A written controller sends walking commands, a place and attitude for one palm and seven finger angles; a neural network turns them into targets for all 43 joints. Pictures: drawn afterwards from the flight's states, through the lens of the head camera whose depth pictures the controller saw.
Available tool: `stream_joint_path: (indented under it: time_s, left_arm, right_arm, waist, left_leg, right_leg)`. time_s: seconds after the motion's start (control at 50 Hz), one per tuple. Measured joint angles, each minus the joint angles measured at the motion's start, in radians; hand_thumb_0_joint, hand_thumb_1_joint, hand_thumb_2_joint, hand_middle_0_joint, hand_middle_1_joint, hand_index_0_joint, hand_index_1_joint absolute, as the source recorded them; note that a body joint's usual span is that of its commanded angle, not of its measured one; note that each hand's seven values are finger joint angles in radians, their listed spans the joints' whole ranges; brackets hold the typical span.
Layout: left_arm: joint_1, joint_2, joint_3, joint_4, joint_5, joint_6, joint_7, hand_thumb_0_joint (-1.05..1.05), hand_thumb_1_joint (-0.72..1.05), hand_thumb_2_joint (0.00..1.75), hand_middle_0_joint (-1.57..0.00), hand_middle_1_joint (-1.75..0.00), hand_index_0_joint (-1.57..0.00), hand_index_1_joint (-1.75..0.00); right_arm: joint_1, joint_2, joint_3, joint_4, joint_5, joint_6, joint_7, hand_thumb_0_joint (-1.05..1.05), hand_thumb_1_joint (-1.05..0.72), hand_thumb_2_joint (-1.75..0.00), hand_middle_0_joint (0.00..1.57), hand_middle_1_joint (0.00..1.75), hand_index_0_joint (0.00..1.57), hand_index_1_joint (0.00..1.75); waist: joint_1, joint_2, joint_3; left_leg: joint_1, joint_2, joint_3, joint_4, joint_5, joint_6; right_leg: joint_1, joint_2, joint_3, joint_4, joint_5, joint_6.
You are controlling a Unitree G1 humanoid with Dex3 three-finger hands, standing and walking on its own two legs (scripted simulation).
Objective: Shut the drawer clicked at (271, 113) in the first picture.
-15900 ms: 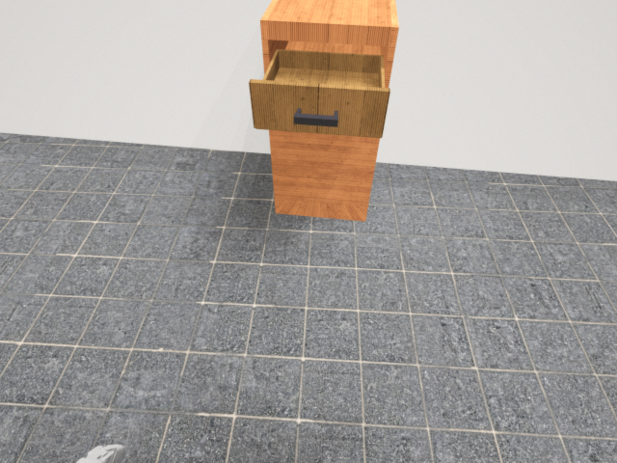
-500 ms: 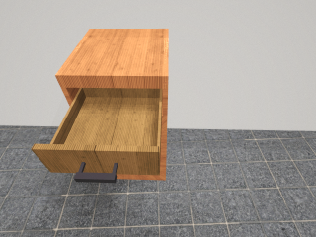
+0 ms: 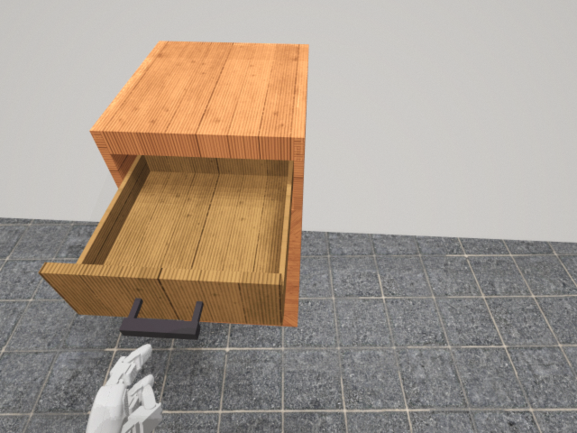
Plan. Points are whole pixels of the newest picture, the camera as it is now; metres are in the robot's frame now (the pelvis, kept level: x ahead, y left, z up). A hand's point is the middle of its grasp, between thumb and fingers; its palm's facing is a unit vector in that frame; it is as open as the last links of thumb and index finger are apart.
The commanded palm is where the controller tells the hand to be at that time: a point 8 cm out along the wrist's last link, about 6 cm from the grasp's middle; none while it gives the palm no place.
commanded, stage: raise the hand and make a fist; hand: left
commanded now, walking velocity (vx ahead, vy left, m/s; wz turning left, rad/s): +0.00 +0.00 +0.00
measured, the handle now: (164, 317) +0.31 +0.22 -0.05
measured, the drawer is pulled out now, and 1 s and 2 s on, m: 0.29 0.26 0.26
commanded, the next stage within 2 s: bring the fist close to the handle in 1.74 s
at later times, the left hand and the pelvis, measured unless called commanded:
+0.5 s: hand (172, 425) +0.15 +0.16 -0.03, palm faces -0.09 -0.99 -0.04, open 4.7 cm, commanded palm +0.11 +0.24 -0.01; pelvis -0.05 -0.04 -0.08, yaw +2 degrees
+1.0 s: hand (131, 431) +0.13 +0.19 +0.02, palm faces +0.02 -1.00 -0.04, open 3.1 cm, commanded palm +0.09 +0.25 +0.02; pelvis -0.03 +0.00 -0.05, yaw +1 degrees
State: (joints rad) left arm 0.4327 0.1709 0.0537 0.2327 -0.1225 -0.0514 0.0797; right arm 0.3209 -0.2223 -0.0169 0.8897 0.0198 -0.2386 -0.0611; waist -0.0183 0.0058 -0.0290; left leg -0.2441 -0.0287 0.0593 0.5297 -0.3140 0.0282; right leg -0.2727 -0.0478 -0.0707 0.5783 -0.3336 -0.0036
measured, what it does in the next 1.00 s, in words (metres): lowers itself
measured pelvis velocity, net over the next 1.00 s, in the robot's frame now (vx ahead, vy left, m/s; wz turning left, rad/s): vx -0.03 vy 0.00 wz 0.02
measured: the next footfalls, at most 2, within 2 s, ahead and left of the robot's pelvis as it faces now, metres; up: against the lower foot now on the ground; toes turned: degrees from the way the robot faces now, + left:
none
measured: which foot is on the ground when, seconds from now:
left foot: down 0.00-1.00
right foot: down 0.00-1.00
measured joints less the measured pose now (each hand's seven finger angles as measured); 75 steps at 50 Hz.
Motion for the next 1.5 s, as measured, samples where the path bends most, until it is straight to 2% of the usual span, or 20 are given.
stream_joint_path:
  time_s: [0.04, 0.1, 0.16, 0.22, 0.28, 0.32, 0.34, 0.38, 0.44, 0.5, 0.54, 0.6, 0.68, 0.8, 0.9, 0.96, 1.1, 1.16, 1.32, 1.5]
  left_arm:
    - [-0.011, -0.008, 0.033, -0.036, -0.014, -0.032, -0.032, 0.01, 0.92, 0.90, -0.26, -0.37, -0.24, -0.37]
    - [0.057, -0.012, 0.073, -0.034, -0.061, -0.194, -0.147, 0.00, 0.92, 0.90, -0.30, -0.42, -0.27, -0.41]
    - [0.135, -0.010, 0.073, -0.086, -0.082, -0.338, -0.251, 0.00, 0.91, 0.90, -0.35, -0.47, -0.32, -0.46]
    - [0.183, -0.001, 0.084, -0.142, -0.086, -0.461, -0.315, 0.01, 0.91, 0.90, -0.41, -0.53, -0.39, -0.53]
    - [0.161, 0.019, 0.121, -0.181, -0.114, -0.572, -0.366, 0.01, 0.90, 0.90, -0.47, -0.60, -0.46, -0.59]
    - [0.110, 0.034, 0.144, -0.194, -0.147, -0.612, -0.412, 0.01, 0.90, 0.90, -0.51, -0.64, -0.50, -0.64]
    - [0.078, 0.043, 0.152, -0.198, -0.163, -0.611, -0.438, 0.01, 0.90, 0.90, -0.53, -0.66, -0.52, -0.66]
    - [0.013, 0.061, 0.156, -0.197, -0.191, -0.563, -0.490, 0.01, 0.90, 0.90, -0.57, -0.70, -0.56, -0.70]
    - [-0.060, 0.091, 0.153, -0.184, -0.206, -0.416, -0.542, 0.01, 0.90, 0.90, -0.63, -0.77, -0.62, -0.77]
    - [-0.073, 0.112, 0.162, -0.193, -0.206, -0.271, -0.534, 0.01, 0.90, 0.90, -0.69, -0.83, -0.69, -0.83]
    - [-0.050, 0.110, 0.182, -0.215, -0.212, -0.223, -0.499, 0.02, 0.90, 0.90, -0.73, -0.88, -0.73, -0.88]
    - [0.003, 0.090, 0.219, -0.244, -0.220, -0.226, -0.441, 0.02, 0.90, 0.90, -0.79, -0.94, -0.78, -0.94]
    - [0.070, 0.078, 0.238, -0.254, -0.205, -0.280, -0.414, 0.01, 0.90, 0.90, -0.86, -1.03, -0.86, -1.03]
    - [0.166, 0.063, 0.166, -0.296, -0.196, -0.344, -0.446, 0.01, 0.90, 0.90, -0.98, -1.16, -0.98, -1.16]
    - [0.184, 0.057, 0.130, -0.371, -0.178, -0.379, -0.409, 0.02, 0.90, 0.90, -1.09, -1.27, -1.08, -1.27]
    - [0.182, 0.050, 0.118, -0.414, -0.165, -0.362, -0.375, 0.02, 0.90, 0.90, -1.15, -1.33, -1.14, -1.33]
    - [0.203, 0.042, 0.051, -0.494, -0.119, -0.241, -0.347, 0.01, 0.90, 0.90, -1.28, -1.48, -1.28, -1.48]
    - [0.229, 0.046, 0.035, -0.535, -0.105, -0.209, -0.332, 0.01, 0.90, 0.90, -1.33, -1.53, -1.33, -1.53]
    - [0.279, 0.040, 0.029, -0.626, -0.095, -0.202, -0.295, 0.01, 0.90, 0.90, -1.38, -1.59, -1.38, -1.59]
    - [0.286, 0.058, 0.051, -0.612, -0.107, -0.185, -0.301, 0.01, 0.90, 0.90, -1.39, -1.60, -1.39, -1.60]
  right_arm:
    - [-0.045, -0.023, -0.022, -0.064, -0.006, -0.021, 0.008, 0.02, -0.91, -0.90, 0.20, 0.30, 0.20, 0.30]
    - [-0.119, -0.027, -0.046, -0.166, -0.007, -0.032, 0.026, 0.01, -0.91, -0.90, 0.20, 0.30, 0.20, 0.29]
    - [-0.158, -0.035, -0.064, -0.260, -0.010, -0.054, 0.037, 0.01, -0.91, -0.90, 0.20, 0.30, 0.19, 0.29]
    - [-0.188, -0.055, -0.075, -0.312, -0.015, -0.075, 0.036, 0.01, -0.91, -0.90, 0.20, 0.30, 0.19, 0.29]
    - [-0.226, -0.062, -0.069, -0.328, -0.012, -0.087, 0.031, 0.01, -0.90, -0.90, 0.20, 0.30, 0.19, 0.29]
    - [-0.246, -0.055, -0.053, -0.332, -0.004, -0.093, 0.026, 0.01, -0.90, -0.90, 0.20, 0.30, 0.19, 0.29]
    - [-0.251, -0.047, -0.042, -0.333, 0.002, -0.093, 0.023, 0.01, -0.90, -0.90, 0.20, 0.30, 0.19, 0.29]
    - [-0.251, -0.026, -0.016, -0.333, 0.017, -0.085, 0.015, 0.01, -0.90, -0.90, 0.20, 0.30, 0.19, 0.30]
    - [-0.221, 0.012, 0.025, -0.327, 0.034, -0.055, 0.000, 0.01, -0.90, -0.90, 0.20, 0.30, 0.20, 0.30]
    - [-0.164, 0.040, 0.047, -0.319, 0.037, -0.021, -0.009, 0.01, -0.90, -0.90, 0.20, 0.30, 0.20, 0.30]
    - [-0.123, 0.049, 0.046, -0.306, 0.035, -0.005, -0.012, 0.01, -0.90, -0.90, 0.20, 0.30, 0.20, 0.30]
    - [-0.070, 0.046, 0.023, -0.281, 0.032, 0.007, -0.012, 0.01, -0.90, -0.90, 0.20, 0.30, 0.20, 0.30]
    - [-0.034, 0.013, -0.013, -0.257, 0.030, 0.005, -0.009, 0.01, -0.90, -0.90, 0.20, 0.30, 0.20, 0.30]
    - [-0.044, -0.032, -0.043, -0.269, 0.032, -0.045, -0.005, 0.02, -0.90, -0.90, 0.20, 0.30, 0.20, 0.30]
    - [-0.086, -0.024, -0.038, -0.297, 0.029, -0.069, -0.001, 0.02, -0.90, -0.90, 0.20, 0.30, 0.19, 0.30]
    - [-0.113, -0.009, -0.023, -0.326, 0.028, -0.063, 0.010, 0.01, -0.90, -0.90, 0.20, 0.30, 0.19, 0.29]
    - [-0.141, 0.031, 0.030, -0.400, 0.026, -0.028, 0.029, 0.01, -0.90, -0.90, 0.20, 0.30, 0.20, 0.30]
    - [-0.135, 0.044, 0.045, -0.420, 0.024, -0.013, 0.034, 0.01, -0.90, -0.90, 0.20, 0.30, 0.20, 0.30]
    - [-0.096, 0.034, 0.056, -0.422, 0.022, 0.006, 0.045, 0.01, -0.90, -0.90, 0.20, 0.30, 0.20, 0.30]
    - [-0.059, 0.017, 0.039, -0.394, 0.032, 0.013, 0.030, 0.01, -0.90, -0.90, 0.20, 0.30, 0.20, 0.30]
  waist:
    - [-0.014, 0.018, -0.030]
    - [-0.015, 0.000, -0.066]
    - [0.017, -0.039, -0.074]
    - [0.050, -0.048, -0.090]
    - [0.069, -0.036, -0.100]
    - [0.077, -0.023, -0.100]
    - [0.079, -0.016, -0.097]
    - [0.078, -0.002, -0.087]
    - [0.059, 0.016, -0.069]
    - [0.029, 0.028, -0.064]
    - [0.012, 0.031, -0.070]
    - [-0.004, 0.030, -0.080]
    - [-0.007, 0.028, -0.081]
    - [0.001, 0.022, -0.072]
    - [0.014, 0.005, -0.078]
    - [0.020, 0.008, -0.087]
    - [0.035, 0.024, -0.105]
    - [0.043, 0.024, -0.105]
    - [0.052, 0.034, -0.098]
    - [0.031, 0.031, -0.094]
  left_leg:
    - [-0.060, 0.009, -0.003, 0.052, -0.017, -0.003]
    - [-0.183, 0.026, 0.008, 0.157, -0.053, -0.013]
    - [-0.303, 0.042, -0.003, 0.279, -0.094, -0.025]
    - [-0.421, 0.052, -0.036, 0.404, -0.135, -0.038]
    - [-0.535, 0.059, -0.073, 0.527, -0.171, -0.052]
    - [-0.598, 0.063, -0.094, 0.598, -0.191, -0.060]
    - [-0.621, 0.066, -0.102, 0.625, -0.198, -0.062]
    - [-0.645, 0.070, -0.112, 0.658, -0.207, -0.065]
    - [-0.635, 0.073, -0.114, 0.655, -0.204, -0.062]
    - [-0.594, 0.074, -0.103, 0.609, -0.188, -0.059]
    - [-0.562, 0.075, -0.089, 0.569, -0.176, -0.058]
    - [-0.523, 0.073, -0.069, 0.516, -0.161, -0.054]
    - [-0.499, 0.065, -0.054, 0.479, -0.151, -0.041]
    - [-0.499, 0.055, -0.046, 0.477, -0.154, -0.018]
    - [-0.492, 0.049, -0.047, 0.491, -0.166, -0.005]
    - [-0.480, 0.045, -0.051, 0.496, -0.173, 0.002]
    - [-0.437, 0.036, -0.047, 0.477, -0.177, 0.018]
    - [-0.419, 0.034, -0.044, 0.467, -0.177, 0.021]
    - [-0.405, 0.032, -0.046, 0.463, -0.179, 0.025]
    - [-0.397, 0.037, -0.043, 0.449, -0.173, 0.017]
  right_leg:
    - [-0.053, 0.006, -0.004, 0.035, -0.008, -0.005]
    - [-0.183, 0.017, 0.007, 0.142, -0.038, -0.018]
    - [-0.297, 0.025, -0.004, 0.257, -0.080, -0.035]
    - [-0.396, 0.028, -0.035, 0.362, -0.121, -0.051]
    - [-0.488, 0.029, -0.071, 0.465, -0.161, -0.067]
    - [-0.541, 0.031, -0.090, 0.525, -0.180, -0.078]
    - [-0.560, 0.033, -0.097, 0.548, -0.187, -0.082]
    - [-0.580, 0.036, -0.106, 0.575, -0.195, -0.087]
    - [-0.569, 0.040, -0.108, 0.570, -0.190, -0.084]
    - [-0.534, 0.043, -0.097, 0.528, -0.173, -0.077]
    - [-0.510, 0.045, -0.083, 0.493, -0.159, -0.073]
    - [-0.480, 0.046, -0.064, 0.448, -0.142, -0.065]
    - [-0.460, 0.039, -0.050, 0.414, -0.129, -0.053]
    - [-0.453, 0.030, -0.042, 0.397, -0.121, -0.033]
    - [-0.438, 0.025, -0.042, 0.397, -0.125, -0.022]
    - [-0.419, 0.021, -0.046, 0.392, -0.127, -0.014]
    - [-0.369, 0.015, -0.043, 0.359, -0.122, 0.004]
    - [-0.351, 0.014, -0.040, 0.347, -0.120, 0.009]
    - [-0.332, 0.013, -0.041, 0.335, -0.118, 0.014]
    - [-0.331, 0.018, -0.037, 0.331, -0.116, 0.006]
